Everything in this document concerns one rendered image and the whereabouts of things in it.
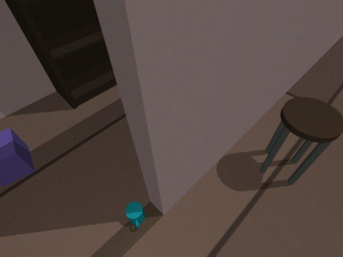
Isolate bookshelf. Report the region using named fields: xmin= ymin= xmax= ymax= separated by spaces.
xmin=5 ymin=0 xmax=117 ymax=109

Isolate stool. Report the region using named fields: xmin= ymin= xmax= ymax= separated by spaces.
xmin=259 ymin=97 xmax=343 ymax=185

